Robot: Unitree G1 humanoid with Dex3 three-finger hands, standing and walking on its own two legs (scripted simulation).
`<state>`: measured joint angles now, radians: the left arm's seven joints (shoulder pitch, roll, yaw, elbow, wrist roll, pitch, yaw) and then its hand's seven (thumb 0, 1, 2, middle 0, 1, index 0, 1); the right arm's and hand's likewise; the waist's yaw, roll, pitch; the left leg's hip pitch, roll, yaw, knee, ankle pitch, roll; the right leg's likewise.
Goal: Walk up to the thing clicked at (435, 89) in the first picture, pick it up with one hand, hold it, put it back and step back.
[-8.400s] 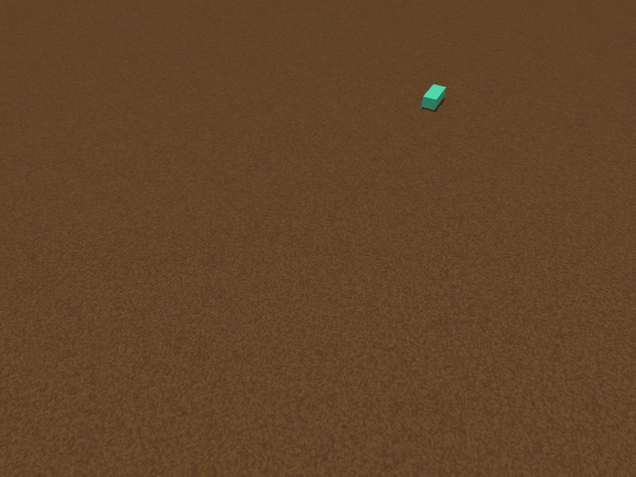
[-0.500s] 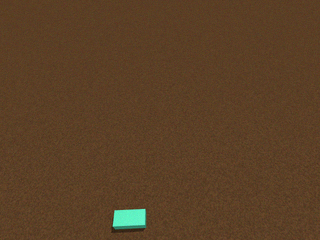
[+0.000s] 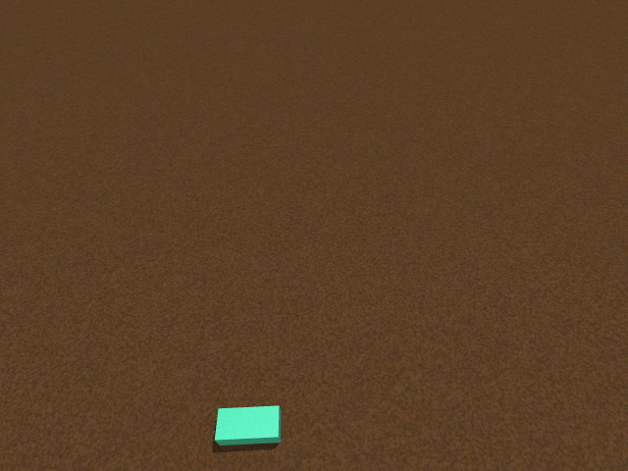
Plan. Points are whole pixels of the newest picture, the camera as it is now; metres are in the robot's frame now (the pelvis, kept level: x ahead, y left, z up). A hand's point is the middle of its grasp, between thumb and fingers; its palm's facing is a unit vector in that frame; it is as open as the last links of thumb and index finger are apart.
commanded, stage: stand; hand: left
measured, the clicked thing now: (249, 425) +0.37 +0.24 -0.75
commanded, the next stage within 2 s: none
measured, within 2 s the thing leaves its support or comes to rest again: neither
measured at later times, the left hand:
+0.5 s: hand out of the picture +0.06 +0.25 -0.16, palm faces -0.02 -0.94 -0.34, open 7.4 cm
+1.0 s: hand out of the picture +0.06 +0.25 -0.16, palm faces -0.03 -0.94 -0.33, open 7.4 cm
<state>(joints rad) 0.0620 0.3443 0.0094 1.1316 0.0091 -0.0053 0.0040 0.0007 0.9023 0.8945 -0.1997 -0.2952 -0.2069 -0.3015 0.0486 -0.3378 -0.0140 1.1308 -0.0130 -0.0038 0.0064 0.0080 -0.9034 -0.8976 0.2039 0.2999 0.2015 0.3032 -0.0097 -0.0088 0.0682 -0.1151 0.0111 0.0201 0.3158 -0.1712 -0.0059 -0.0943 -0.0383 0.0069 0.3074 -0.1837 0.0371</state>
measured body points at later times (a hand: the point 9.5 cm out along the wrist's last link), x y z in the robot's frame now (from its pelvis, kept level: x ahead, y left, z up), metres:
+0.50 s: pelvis -0.01 +0.00 +0.00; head +0.01 +0.00 +0.45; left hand +0.06 +0.30 -0.14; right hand +0.07 -0.30 -0.13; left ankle +0.00 +0.12 -0.75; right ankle -0.01 -0.14 -0.75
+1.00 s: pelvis -0.01 +0.00 +0.00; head +0.01 +0.00 +0.45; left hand +0.06 +0.30 -0.14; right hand +0.07 -0.30 -0.13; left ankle +0.00 +0.12 -0.75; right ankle -0.01 -0.14 -0.75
